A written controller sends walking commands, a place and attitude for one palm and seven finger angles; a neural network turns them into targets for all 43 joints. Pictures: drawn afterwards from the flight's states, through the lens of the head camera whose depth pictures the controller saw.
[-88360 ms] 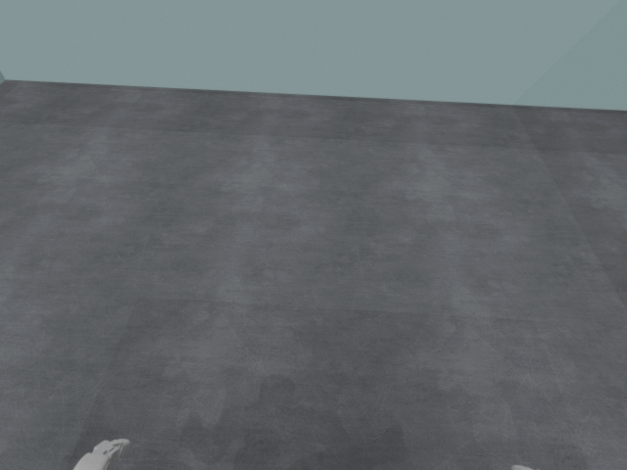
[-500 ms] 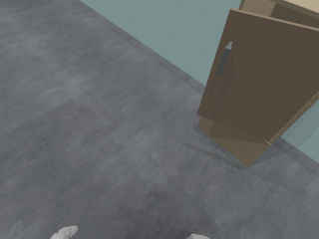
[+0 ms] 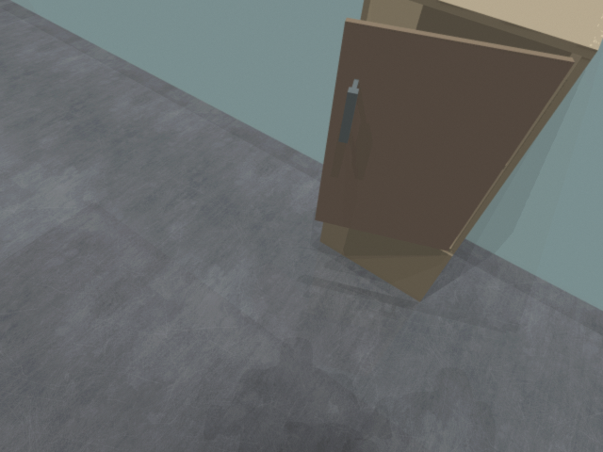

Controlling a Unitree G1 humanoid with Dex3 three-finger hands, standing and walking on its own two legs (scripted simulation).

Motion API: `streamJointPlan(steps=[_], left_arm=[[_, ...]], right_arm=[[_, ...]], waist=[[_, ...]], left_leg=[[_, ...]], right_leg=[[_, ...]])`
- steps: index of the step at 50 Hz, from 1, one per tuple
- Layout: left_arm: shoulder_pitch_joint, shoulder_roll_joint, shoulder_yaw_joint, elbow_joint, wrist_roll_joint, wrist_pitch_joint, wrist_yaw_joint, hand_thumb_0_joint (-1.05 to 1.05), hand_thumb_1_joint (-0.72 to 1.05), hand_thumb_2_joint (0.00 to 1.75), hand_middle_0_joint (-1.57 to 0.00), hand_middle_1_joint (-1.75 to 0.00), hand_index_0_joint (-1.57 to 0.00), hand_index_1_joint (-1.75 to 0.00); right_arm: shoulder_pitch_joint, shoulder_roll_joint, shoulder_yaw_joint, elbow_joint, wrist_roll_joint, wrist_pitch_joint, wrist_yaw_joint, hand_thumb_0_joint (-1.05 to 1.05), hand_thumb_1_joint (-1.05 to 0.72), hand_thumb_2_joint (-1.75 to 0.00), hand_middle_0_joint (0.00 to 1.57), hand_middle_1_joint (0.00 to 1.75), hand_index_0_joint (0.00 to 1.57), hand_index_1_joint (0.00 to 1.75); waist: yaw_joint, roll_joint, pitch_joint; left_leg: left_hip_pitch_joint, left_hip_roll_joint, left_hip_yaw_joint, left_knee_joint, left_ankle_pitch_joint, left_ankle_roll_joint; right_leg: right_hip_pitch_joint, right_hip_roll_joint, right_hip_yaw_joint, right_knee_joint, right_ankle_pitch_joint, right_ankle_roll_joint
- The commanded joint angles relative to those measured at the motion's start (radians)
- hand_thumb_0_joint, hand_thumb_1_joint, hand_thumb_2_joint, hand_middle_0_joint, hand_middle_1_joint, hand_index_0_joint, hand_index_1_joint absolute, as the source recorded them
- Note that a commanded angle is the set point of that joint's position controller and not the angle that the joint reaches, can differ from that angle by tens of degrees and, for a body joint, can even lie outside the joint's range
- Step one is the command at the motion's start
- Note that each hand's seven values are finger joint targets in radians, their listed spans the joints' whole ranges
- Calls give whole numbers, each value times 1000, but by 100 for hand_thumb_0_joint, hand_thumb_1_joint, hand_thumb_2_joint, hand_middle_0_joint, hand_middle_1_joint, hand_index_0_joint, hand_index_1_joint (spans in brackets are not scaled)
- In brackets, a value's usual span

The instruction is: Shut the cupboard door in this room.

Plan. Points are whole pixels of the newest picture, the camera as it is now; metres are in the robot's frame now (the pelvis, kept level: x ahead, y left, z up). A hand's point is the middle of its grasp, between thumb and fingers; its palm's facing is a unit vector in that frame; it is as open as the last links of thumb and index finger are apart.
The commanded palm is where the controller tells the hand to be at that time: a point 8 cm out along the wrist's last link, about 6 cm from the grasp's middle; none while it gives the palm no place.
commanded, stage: turn to face it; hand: left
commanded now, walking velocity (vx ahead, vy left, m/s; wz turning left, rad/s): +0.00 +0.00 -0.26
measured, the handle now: (349, 111) +0.78 -0.06 +0.01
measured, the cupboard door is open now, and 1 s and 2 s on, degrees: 22 22 22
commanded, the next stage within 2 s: take the last steps up to it in 0.10 s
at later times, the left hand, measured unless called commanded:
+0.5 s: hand out of the picture +0.11 +0.15 -0.15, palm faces -0.12 -0.97 -0.22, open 7.4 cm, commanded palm none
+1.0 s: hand (228, 370) +0.26 +0.13 -0.16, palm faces -0.17 -0.97 -0.17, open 7.4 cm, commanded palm none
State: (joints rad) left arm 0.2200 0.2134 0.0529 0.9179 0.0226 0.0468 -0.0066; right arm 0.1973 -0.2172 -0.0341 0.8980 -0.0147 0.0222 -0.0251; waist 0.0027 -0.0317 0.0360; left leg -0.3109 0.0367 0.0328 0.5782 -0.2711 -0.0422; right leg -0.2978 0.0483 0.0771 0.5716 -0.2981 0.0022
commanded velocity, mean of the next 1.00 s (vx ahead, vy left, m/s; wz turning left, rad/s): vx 0.23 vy -0.06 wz -0.11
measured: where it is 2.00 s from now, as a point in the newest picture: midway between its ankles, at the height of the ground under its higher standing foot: (336, 438)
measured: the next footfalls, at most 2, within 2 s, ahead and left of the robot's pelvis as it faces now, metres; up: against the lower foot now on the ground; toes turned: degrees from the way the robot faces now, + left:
right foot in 0.40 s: +0.01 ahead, -0.13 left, +0.00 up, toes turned -11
left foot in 0.76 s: +0.24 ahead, +0.06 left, +0.00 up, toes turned -2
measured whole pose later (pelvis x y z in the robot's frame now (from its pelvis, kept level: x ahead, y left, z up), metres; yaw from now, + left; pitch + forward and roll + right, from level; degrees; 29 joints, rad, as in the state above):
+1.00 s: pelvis +0.18 -0.05 +0.02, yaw -11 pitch -1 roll +0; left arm 0.23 0.20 0.06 1.03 0.03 0.00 -0.03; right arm 0.34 -0.13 -0.02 1.03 -0.04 -0.04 -0.02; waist -0.02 -0.02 0.04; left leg -0.19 0.06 0.14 0.42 -0.22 0.01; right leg -0.49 -0.07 -0.05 0.95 -0.31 -0.02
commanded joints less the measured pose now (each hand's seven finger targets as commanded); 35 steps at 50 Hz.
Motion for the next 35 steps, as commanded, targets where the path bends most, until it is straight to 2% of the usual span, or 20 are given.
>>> streamJointPlan(steps=[1, 2, 5, 7, 10, 12, 14, 16, 17, 18, 19, 20, 21, 22, 23, 25, 27, 32, 34, 35], left_arm=[[-15, 110, 33, -89, -9, -10, 9, 0, 90, 90, -20, -30, -20, -30], [-16, 108, 38, -76, -3, -3, 6, 0, 90, 90, -20, -30, -20, -30], [-9, 96, 42, -48, -1, 4, -7, 0, 90, 90, -20, -30, -20, -30], [-11, 77, 34, -38, -4, 4, -10, 0, 90, 90, -20, -30, -20, -30], [-36, 56, 24, -43, -5, 4, -7, 0, 90, 90, -20, -30, -20, -30], [-51, 47, 17, -43, -3, -2, -13, 0, 90, 90, -20, -30, -20, -30], [-60, 44, 14, -38, 1, -6, -22, 0, 90, 90, -20, -30, -20, -30], [-36, 49, 18, -25, 3, -12, -31, 0, 90, 90, -20, -30, -20, -30], [-7, 60, 21, -12, 5, -17, -33, 0, 90, 90, -20, -30, -20, -30], [64, 87, 32, 12, 6, -25, -32, 0, 90, 90, -20, -30, -20, -30], [141, 158, 47, 39, 14, -38, -22, 0, 90, 90, -20, -30, -20, -30], [198, 229, 60, 62, 9, -41, -7, 0, 90, 90, -20, -30, -20, -30], [207, 213, 51, 59, 1, -45, 3, 0, 90, 90, -20, -30, -20, -30], [157, 175, 48, 55, 1, -48, 12, 0, 90, 90, -20, -30, -20, -30], [119, 153, 44, 53, 2, -55, 13, 0, 90, 90, -20, -30, -20, -30], [76, 100, 23, 51, -1, -73, 14, 0, 90, 90, -20, -30, -20, -30], [67, 95, 20, 61, -1, -88, 13, 0, 90, 90, -20, -30, -20, -30], [117, 106, 16, 112, 2, -101, 13, 0, 90, 90, -20, -30, -20, -30], [120, 116, 21, 129, 1, -101, 12, 0, 90, 90, -20, -30, -20, -30], [116, 115, 21, 139, -3, -100, 12, 0, 90, 90, -20, -30, -20, -30]], right_arm=[[123, -236, -38, -46, -20, -19, -19, 0, -90, -90, 20, 30, 20, 30], [83, -198, -27, -47, -22, -24, -23, 0, -90, -90, 20, 30, 20, 30], [38, -160, -16, -49, -22, -26, -28, 0, -90, -90, 20, 30, 20, 30], [60, -152, -17, -34, -17, -28, -30, 0, -90, -90, 20, 30, 20, 30], [113, -159, -28, -2, -17, -25, -26, 0, -90, -90, 20, 30, 20, 30], [144, -167, -34, 17, -21, -22, -20, 0, -90, -90, 20, 30, 20, 30], [153, -190, -45, 31, -25, -20, -15, 0, -90, -90, 20, 30, 20, 30], [140, -201, -53, 42, -23, -21, -12, 0, -90, -90, 20, 30, 20, 30], [130, -193, -52, 47, -18, -22, -8, 0, -90, -90, 20, 30, 20, 30], [103, -177, -50, 46, -13, -24, -5, 0, -90, -90, 20, 30, 20, 30], [85, -114, -36, 30, -2, -28, -1, 0, -90, -90, 20, 30, 20, 30], [-25, -76, -19, -22, -5, -29, 7, 0, -90, -90, 20, 30, 20, 30], [-63, -111, -25, -34, -11, -26, 10, 0, -90, -90, 20, 30, 20, 30], [-46, -102, -32, -23, -12, -24, 16, 0, -90, -90, 20, 30, 20, 30], [-34, -100, -33, 0, -15, -26, 16, 0, -90, -90, 20, 30, 20, 30], [8, -92, -34, 27, -20, -26, 26, 0, -90, -90, 20, 30, 20, 30], [40, -60, -31, 43, -18, -25, 35, 0, -90, -90, 20, 30, 20, 30], [4, -31, -24, 25, -11, -42, 39, 0, -90, -90, 20, 30, 20, 30], [25, -32, -21, 31, -12, -56, 36, 0, -90, -90, 20, 30, 20, 30], [65, -41, -20, 48, -14, -63, 32, 0, -90, -90, 20, 30, 20, 30]], waist=[[-40, 245, -83], [-17, 281, -56], [5, 211, -15], [-3, 184, -41], [-28, 197, -83], [-48, 210, -97], [-59, 218, -94], [-40, 200, -79], [-20, 178, -65], [21, 106, -65], [58, -113, -63], [107, -318, 17], [104, -186, 69], [66, -144, 101], [49, -198, 121], [3, -119, 115], [-22, -82, 96], [-8, -66, 63], [-18, -47, 36], [-37, -27, 13]], left_leg=[[147, 407, -336, -269, 351, 219], [107, 360, -302, -289, 352, 218], [125, 273, -141, -254, 451, 184], [182, 252, -89, -229, 522, 178], [224, 263, -73, -211, 525, 188], [249, 278, -88, -219, 393, 188], [237, 293, -109, -242, 175, 182], [175, 293, -111, -236, -1, 165], [92, 270, -94, -202, -67, 142], [-1, 223, -33, -120, -131, 105], [-201, 114, 90, 82, -259, 51], [-396, 10, 122, 324, -401, 13], [-429, 33, 18, 459, -336, 25], [-441, 57, -2, 500, -258, 26], [-442, 69, -6, 511, -215, 21], [-366, 80, -5, 497, -115, 9], [-301, 75, 26, 434, -53, -1], [-221, 62, 57, 183, -20, 4], [-153, 38, 81, 75, -3, 15], [-68, 22, 97, 2, 44, 18]], right_leg=[[-162, -23, -7, 406, -308, 1], [-181, -37, -6, 478, -268, 7], [-208, -56, -30, 529, -173, 28], [-197, -57, -61, 479, -147, 34], [-144, -60, -89, 341, -157, 36], [-114, -50, -126, 242, -172, 28], [-86, -39, -150, 168, -181, 15], [-4, -31, -166, 38, -110, 2], [104, -23, -173, -76, -32, -6], [229, -45, -131, -194, -3, -23], [386, -210, 95, -323, -145, -87], [371, -386, 381, -413, -173, -198], [285, -419, 380, -435, -204, -257], [250, -385, 323, -439, -268, -255], [225, -350, 313, -436, -243, -247], [161, -304, 157, -415, -81, -226], [140, -270, 69, -410, 28, -209], [198, -273, 52, -371, 174, -215], [236, -264, 36, -313, 240, -201], [229, -246, 20, -250, 280, -183]])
